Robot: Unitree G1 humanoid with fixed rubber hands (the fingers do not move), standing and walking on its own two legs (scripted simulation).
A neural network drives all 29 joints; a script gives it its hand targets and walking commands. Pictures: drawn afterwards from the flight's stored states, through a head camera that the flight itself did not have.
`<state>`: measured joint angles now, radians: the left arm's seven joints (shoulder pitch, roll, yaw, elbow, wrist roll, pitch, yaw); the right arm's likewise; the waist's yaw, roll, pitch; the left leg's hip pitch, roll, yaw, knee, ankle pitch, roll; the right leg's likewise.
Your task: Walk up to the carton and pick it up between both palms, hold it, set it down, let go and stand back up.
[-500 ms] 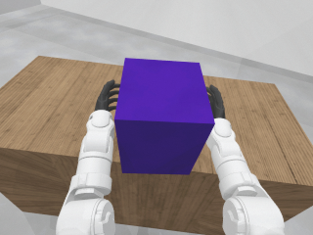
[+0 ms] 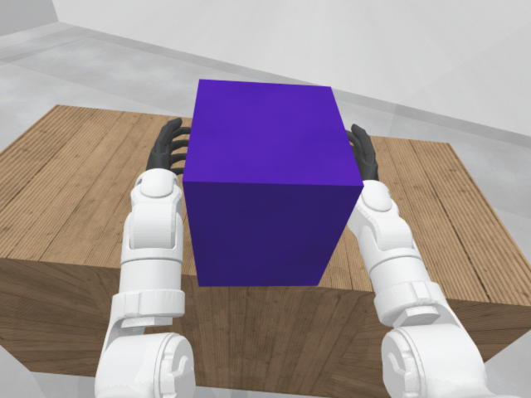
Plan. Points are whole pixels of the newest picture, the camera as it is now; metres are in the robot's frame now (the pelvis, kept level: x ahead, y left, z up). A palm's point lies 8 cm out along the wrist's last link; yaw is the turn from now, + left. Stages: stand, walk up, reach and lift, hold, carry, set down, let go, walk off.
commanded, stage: reach and lift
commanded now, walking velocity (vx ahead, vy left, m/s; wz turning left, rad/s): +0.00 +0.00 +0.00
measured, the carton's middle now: (262, 189) +0.40 -0.01 +0.14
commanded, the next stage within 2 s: hold in 1.34 s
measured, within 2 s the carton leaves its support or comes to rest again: neither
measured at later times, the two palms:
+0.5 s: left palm (158, 165) +0.38 +0.14 +0.20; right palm (365, 172) +0.37 -0.16 +0.20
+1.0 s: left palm (155, 158) +0.37 +0.14 +0.21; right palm (367, 161) +0.37 -0.15 +0.21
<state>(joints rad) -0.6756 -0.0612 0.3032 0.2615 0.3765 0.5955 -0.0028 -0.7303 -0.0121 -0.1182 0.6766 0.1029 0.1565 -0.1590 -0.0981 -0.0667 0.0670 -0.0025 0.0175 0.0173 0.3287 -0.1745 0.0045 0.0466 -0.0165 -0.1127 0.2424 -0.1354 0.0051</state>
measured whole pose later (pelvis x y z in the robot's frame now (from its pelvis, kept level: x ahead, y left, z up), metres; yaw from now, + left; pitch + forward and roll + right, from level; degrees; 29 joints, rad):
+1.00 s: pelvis +0.00 -0.01 +0.00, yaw +0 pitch -10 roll -1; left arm -0.71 -0.05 0.33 0.17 0.39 0.74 -0.05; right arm -0.79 -0.03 -0.06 0.62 0.20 0.28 -0.21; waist -0.11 -0.06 0.06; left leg 0.03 0.03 0.02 0.33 -0.18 0.00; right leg 0.08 -0.01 -0.11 0.24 -0.14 0.00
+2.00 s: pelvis +0.00 -0.01 +0.00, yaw +0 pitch -10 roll -1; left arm -0.73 -0.04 0.35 0.10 0.39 0.85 -0.07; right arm -0.85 -0.05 -0.05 0.57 0.24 0.40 -0.22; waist -0.10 -0.04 0.03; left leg 0.02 0.02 0.02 0.33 -0.17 0.00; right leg 0.07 -0.01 -0.11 0.26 -0.14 0.00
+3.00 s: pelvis -0.01 -0.01 +0.00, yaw +0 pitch -11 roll -1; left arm -0.73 -0.04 0.36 0.09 0.40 0.86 -0.09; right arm -0.85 -0.04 -0.05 0.56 0.24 0.41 -0.24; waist -0.10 -0.05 0.03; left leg 0.04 0.03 0.01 0.33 -0.17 -0.01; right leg 0.08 -0.01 -0.12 0.26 -0.14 -0.01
